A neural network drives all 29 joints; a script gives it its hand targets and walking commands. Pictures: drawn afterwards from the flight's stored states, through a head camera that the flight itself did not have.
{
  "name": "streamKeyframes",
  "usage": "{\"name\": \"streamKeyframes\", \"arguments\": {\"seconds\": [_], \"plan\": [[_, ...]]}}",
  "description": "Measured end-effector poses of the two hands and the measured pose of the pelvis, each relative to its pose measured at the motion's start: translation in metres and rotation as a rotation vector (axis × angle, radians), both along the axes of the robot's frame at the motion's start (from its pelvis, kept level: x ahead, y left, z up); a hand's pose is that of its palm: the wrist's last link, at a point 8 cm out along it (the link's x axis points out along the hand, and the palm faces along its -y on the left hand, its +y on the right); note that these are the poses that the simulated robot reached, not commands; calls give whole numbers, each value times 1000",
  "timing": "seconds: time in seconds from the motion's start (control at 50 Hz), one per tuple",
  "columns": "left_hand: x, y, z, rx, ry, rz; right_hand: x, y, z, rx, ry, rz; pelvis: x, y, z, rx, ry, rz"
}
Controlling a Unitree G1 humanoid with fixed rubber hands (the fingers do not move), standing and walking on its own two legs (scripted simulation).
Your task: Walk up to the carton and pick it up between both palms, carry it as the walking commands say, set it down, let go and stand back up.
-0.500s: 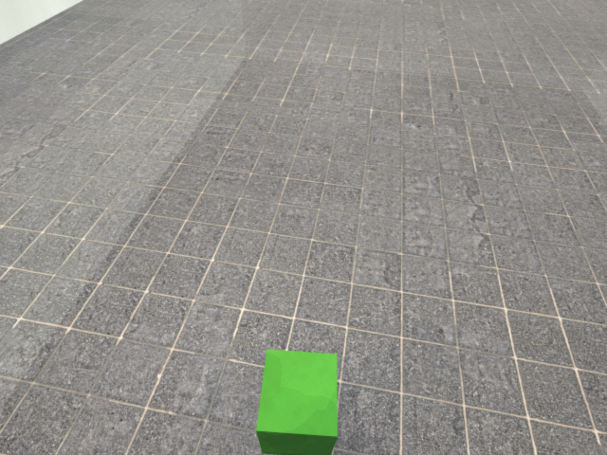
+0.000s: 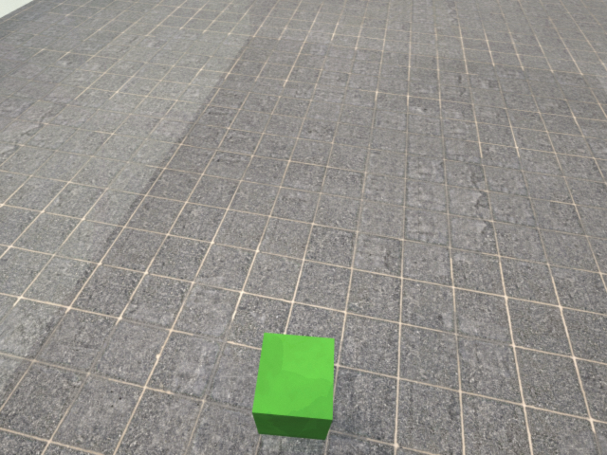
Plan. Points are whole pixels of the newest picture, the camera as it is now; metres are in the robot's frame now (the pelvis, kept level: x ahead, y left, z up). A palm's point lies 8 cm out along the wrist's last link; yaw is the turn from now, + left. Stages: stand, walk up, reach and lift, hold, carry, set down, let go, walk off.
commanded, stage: reach and lift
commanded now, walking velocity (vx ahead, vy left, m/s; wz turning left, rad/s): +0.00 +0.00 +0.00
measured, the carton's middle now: (295, 387) +0.40 +0.02 -0.65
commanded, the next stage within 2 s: none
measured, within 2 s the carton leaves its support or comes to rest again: neither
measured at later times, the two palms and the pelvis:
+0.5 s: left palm (158, 453) +0.16 +0.22 -0.17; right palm out of the picture +0.15 -0.20 -0.16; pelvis -0.02 +0.01 -0.05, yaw +0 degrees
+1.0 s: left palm (192, 381) +0.27 +0.20 -0.19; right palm (419, 397) +0.26 -0.19 -0.19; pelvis -0.08 +0.01 -0.10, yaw +0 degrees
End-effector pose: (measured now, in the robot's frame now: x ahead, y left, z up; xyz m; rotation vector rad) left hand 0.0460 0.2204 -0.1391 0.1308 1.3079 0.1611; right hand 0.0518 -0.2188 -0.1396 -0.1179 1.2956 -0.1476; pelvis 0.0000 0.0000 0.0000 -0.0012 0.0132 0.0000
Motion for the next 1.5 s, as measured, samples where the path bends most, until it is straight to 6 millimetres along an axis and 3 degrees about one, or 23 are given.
{"name": "streamKeyframes", "arguments": {"seconds": [0.08,0.14,0.18,0.34,0.46,0.66,0.74,0.98,1.28,1.5], "plan": [[96,11,10,7,-93,-50,94,-9,11,-38,-88,27,-11,0,-14,1,70,6],[131,10,18,-1,-63,-50,124,-6,19,-46,-46,22,-9,1,-17,2,116,7],[133,7,18,-7,-24,-50,125,-1,20,-42,-6,23,-4,3,-15,1,136,5],[104,-7,-6,-50,21,-65,92,17,1,-10,21,3,5,8,-22,-2,238,3],[110,-5,-24,-53,-78,-77,96,17,-18,-3,-83,18,-10,10,-43,0,317,-5],[125,-9,-36,-52,-199,-95,107,15,-30,-4,-196,14,-43,12,-68,-6,292,-2],[141,-13,-42,-59,-231,-105,123,16,-34,1,-234,9,-56,12,-77,-9,274,-2],[219,-22,-51,-46,-340,-93,202,26,-44,16,-352,1,-79,13,-97,-10,338,-3],[309,-37,-81,-51,-549,-73,282,25,-80,-2,-540,-30,-73,9,-121,-6,591,-7],[348,-48,-99,-57,-659,-92,316,16,-97,12,-657,-27,-69,4,-133,1,737,-7]]}}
